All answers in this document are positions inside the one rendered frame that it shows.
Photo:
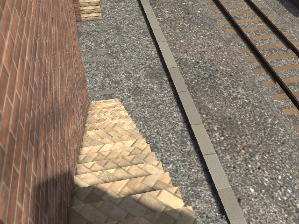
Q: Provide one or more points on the stairs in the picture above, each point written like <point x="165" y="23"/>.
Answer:
<point x="119" y="180"/>
<point x="90" y="10"/>

